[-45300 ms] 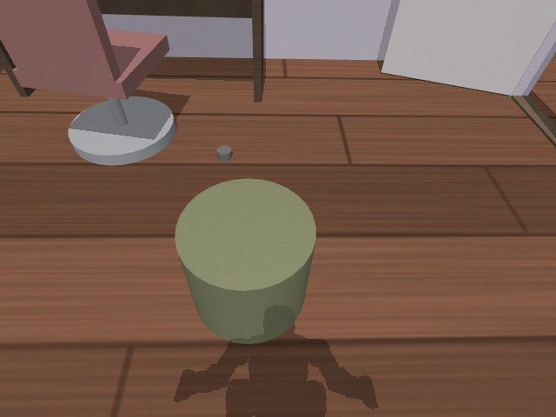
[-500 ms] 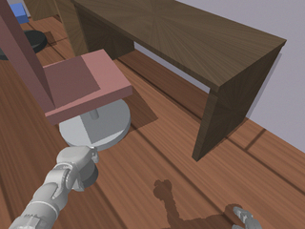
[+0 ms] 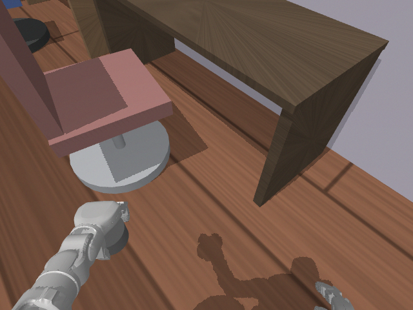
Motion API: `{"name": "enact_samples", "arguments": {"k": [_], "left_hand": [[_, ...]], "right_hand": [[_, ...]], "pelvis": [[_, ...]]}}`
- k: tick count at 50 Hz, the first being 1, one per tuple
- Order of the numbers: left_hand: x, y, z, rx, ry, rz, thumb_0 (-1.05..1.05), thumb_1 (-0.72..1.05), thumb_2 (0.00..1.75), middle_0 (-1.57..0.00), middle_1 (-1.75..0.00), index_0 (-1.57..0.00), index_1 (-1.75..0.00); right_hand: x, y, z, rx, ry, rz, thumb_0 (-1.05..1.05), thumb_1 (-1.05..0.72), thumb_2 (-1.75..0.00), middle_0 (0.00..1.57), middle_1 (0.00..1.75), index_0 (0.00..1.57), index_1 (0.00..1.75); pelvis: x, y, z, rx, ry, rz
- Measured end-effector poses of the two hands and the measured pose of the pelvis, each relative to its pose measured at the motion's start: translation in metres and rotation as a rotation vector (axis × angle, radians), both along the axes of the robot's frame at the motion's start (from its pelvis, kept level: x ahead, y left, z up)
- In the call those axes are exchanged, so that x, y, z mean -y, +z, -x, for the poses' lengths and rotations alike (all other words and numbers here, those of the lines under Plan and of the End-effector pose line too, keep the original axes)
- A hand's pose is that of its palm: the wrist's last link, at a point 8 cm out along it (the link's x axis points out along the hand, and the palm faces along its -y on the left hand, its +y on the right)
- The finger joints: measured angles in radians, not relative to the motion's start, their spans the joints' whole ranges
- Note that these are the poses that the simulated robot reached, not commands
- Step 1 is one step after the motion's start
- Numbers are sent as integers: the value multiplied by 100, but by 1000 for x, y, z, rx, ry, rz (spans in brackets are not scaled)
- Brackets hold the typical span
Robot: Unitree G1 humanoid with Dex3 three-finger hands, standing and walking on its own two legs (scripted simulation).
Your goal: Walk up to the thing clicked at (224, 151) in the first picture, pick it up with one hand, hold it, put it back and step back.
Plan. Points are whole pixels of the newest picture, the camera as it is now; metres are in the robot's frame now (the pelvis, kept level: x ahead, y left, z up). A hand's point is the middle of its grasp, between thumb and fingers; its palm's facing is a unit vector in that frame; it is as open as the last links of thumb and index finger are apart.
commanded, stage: crouch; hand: left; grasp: from above
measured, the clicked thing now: (108, 234) +0.30 +0.23 -0.11
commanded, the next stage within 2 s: lower in 1.66 s
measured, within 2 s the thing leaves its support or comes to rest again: neither
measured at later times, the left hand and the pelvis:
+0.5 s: hand (125, 238) +0.36 +0.25 -0.31, palm faces -0.44 +0.03 -0.90, open 10.3 cm; pelvis -0.04 +0.01 -0.18, yaw -1 degrees
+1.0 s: hand (135, 246) +0.40 +0.27 -0.50, palm faces -0.45 -0.01 -0.89, open 10.3 cm; pelvis -0.06 +0.01 -0.34, yaw -3 degrees
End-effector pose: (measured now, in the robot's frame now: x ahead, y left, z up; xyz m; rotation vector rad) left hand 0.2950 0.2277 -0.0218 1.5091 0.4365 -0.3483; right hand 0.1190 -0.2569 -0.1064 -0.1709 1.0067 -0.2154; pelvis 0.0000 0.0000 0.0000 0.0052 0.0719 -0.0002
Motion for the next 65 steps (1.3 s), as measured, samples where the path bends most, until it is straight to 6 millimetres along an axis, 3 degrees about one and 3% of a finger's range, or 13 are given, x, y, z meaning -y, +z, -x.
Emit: {"name": "enact_samples", "arguments": {"k": [4,9,16,23,32,41,49,65], "left_hand": [[-3,-27,-4,-4,-6,-24,0,-6,62,-53,-86,-60,-77],[-6,-71,-16,6,-21,-50,0,-7,63,-54,-85,-60,-77],[-13,-141,-42,39,-24,-72,0,-5,60,-53,-85,-60,-77],[-18,-208,-68,57,-6,-77,-1,-4,59,-51,-86,-59,-77],[-25,-296,-83,11,-4,-56,-1,-2,58,-50,-86,-57,-78],[-33,-370,-96,26,-10,-39,-1,-2,56,-50,-86,-58,-77],[-38,-416,-111,31,10,-38,-1,-2,58,-50,-86,-58,-78],[-40,-470,-126,-1,3,-24,-1,-3,58,-51,-86,-58,-77]], "right_hand": [[7,-13,15,-57,-1,23,0,-90,-89,21,30,20,30],[17,-41,42,-135,-11,62,0,-90,-89,21,30,20,30],[24,-99,86,-245,-45,117,0,-90,-89,21,30,20,30],[14,-164,119,-322,-75,122,0,-90,-89,21,30,20,30],[-3,-241,132,-362,-32,78,0,-90,-89,21,30,20,30],[1,-298,131,-387,47,82,0,-90,-89,21,30,20,30],[12,-328,137,-417,76,106,0,-90,-90,21,30,20,30],[10,-366,175,-514,56,87,0,-90,-90,21,30,20,30]], "pelvis": [[-1,-12,3,-61,5,5],[-3,-42,11,-163,10,15],[-7,-101,24,-312,9,31],[-13,-163,36,-432,1,46],[-16,-233,47,-535,0,59],[-11,-296,56,-576,1,78],[-8,-334,61,-581,-9,88],[-10,-383,67,-560,-31,98]]}}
